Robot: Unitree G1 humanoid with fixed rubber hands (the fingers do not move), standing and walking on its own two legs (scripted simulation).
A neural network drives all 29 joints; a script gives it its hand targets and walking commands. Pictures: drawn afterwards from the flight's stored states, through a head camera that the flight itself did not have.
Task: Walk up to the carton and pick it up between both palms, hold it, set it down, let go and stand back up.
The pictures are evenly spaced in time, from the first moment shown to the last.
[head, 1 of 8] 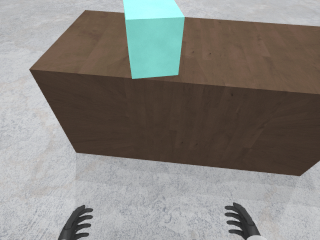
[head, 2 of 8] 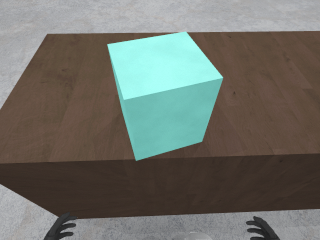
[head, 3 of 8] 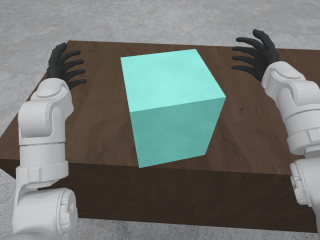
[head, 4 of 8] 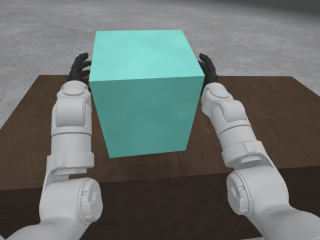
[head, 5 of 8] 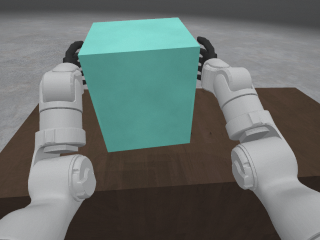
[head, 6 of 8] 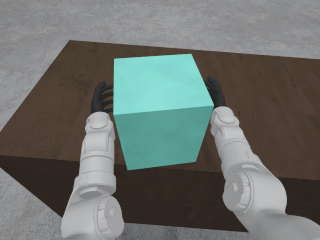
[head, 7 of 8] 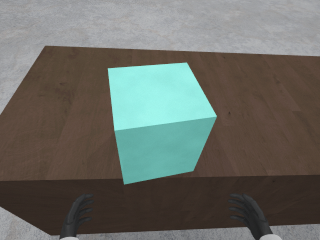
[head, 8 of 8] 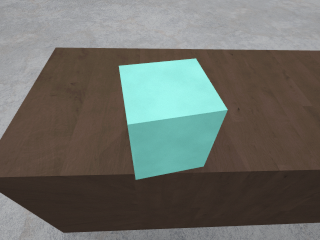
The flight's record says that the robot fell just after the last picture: no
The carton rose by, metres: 0.24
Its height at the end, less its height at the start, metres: +0.00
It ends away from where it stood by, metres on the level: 0.03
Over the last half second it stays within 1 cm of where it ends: yes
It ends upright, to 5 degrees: yes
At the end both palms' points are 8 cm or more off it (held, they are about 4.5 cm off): yes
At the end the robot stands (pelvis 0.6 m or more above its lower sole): yes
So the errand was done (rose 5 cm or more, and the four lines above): yes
